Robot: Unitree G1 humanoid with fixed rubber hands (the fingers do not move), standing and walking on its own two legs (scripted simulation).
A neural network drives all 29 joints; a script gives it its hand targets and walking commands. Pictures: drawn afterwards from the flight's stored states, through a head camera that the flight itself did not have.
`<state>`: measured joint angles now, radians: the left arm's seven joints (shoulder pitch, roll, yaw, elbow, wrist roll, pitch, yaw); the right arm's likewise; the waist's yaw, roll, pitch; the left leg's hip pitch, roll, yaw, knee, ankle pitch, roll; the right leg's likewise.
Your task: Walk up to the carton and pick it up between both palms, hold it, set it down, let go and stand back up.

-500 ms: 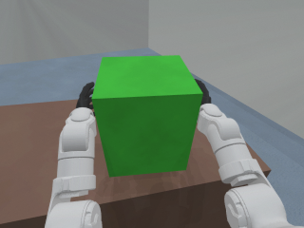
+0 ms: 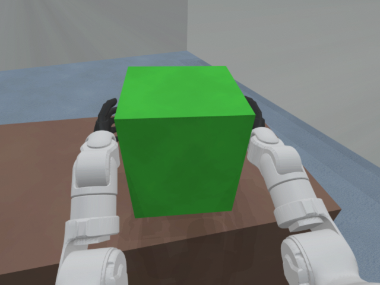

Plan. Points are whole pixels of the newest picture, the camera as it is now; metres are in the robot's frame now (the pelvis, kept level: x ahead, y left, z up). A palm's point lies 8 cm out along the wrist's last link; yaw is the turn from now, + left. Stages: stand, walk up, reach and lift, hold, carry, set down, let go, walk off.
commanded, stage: hold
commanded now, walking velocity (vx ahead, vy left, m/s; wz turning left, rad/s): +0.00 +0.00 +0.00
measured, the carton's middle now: (181, 140) +0.38 +0.01 +0.18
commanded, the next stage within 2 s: none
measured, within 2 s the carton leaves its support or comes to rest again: neither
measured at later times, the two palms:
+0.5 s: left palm (106, 135) +0.36 +0.16 +0.22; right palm (259, 132) +0.36 -0.14 +0.22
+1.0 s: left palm (106, 137) +0.37 +0.16 +0.21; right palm (254, 130) +0.37 -0.14 +0.21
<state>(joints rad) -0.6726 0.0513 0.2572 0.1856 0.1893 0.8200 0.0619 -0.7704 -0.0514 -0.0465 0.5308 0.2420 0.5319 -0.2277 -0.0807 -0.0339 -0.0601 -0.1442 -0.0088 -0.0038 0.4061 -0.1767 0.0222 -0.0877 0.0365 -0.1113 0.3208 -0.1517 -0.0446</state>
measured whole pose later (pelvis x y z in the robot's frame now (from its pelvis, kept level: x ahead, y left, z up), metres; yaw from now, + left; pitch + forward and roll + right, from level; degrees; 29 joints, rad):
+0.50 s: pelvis +0.00 +0.00 +0.00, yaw -1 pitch -6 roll -1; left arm -0.67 0.04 0.27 0.22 0.21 0.80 0.06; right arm -0.78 -0.05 -0.06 0.58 0.22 0.51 -0.21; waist -0.07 -0.02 -0.08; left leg -0.12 -0.01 0.02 0.39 -0.17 0.03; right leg -0.08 0.04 -0.09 0.32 -0.14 -0.05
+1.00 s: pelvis +0.00 -0.01 +0.00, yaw +1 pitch -4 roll -1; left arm -0.68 0.07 0.24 0.22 0.17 0.80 0.07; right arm -0.79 -0.05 -0.06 0.56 0.24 0.52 -0.23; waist -0.09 -0.04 -0.08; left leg -0.18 0.00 -0.02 0.42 -0.18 0.01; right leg -0.11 0.04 -0.12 0.33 -0.15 -0.05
